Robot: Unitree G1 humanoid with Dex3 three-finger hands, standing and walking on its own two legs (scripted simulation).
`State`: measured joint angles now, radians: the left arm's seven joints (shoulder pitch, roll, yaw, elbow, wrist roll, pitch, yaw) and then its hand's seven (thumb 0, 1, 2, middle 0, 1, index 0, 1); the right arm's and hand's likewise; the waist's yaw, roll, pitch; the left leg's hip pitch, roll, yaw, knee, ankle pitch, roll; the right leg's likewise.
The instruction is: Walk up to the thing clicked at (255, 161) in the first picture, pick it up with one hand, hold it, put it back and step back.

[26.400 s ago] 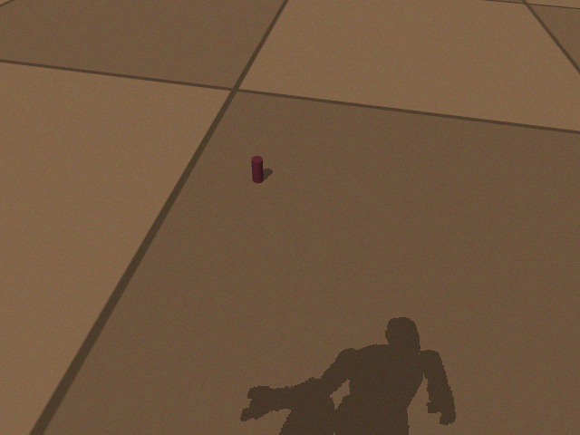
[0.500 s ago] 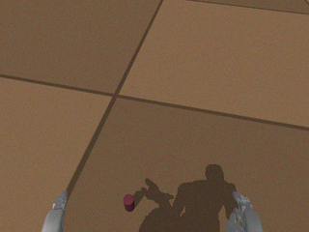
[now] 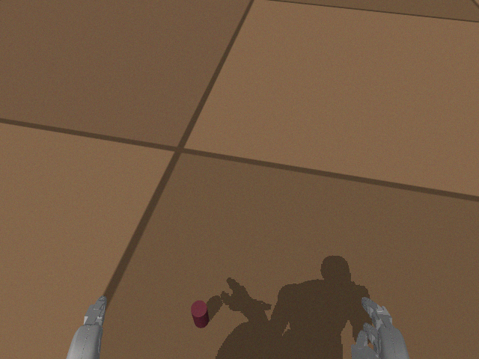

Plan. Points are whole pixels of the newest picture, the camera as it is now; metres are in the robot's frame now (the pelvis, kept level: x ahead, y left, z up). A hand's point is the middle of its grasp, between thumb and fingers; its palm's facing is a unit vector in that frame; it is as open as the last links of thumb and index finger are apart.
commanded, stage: home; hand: left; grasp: from the side
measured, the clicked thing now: (200, 314) +0.40 +0.12 -0.66
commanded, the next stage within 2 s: stand in 0.70 s
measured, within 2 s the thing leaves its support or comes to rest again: neither
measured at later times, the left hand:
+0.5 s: hand (123, 355) +0.17 +0.18 -0.06, palm faces +0.09 -0.96 -0.28, open 17.1 cm
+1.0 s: hand (120, 354) +0.17 +0.19 -0.06, palm faces +0.09 -0.95 -0.28, open 14.9 cm
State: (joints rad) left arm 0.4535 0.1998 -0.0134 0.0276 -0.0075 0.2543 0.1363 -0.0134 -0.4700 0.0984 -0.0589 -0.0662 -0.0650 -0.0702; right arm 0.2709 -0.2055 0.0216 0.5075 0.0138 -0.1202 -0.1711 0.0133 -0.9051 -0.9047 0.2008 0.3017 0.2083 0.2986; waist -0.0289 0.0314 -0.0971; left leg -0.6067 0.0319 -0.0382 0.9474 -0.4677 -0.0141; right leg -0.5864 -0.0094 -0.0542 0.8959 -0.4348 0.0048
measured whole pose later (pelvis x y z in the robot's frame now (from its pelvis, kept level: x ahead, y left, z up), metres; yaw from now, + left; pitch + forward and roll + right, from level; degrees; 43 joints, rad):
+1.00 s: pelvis +0.00 +0.01 +0.00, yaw +0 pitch +7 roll -2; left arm 0.45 0.20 -0.01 0.03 0.00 0.24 0.14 -0.01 -0.20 0.36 -0.15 -0.20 -0.15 -0.21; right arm 0.27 -0.20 0.02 0.52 0.01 -0.13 -0.17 0.01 -0.91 -0.90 0.20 0.30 0.21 0.30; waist -0.02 0.03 -0.09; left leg -0.60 0.03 -0.03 0.94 -0.47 -0.01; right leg -0.58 -0.01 -0.05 0.89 -0.43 0.01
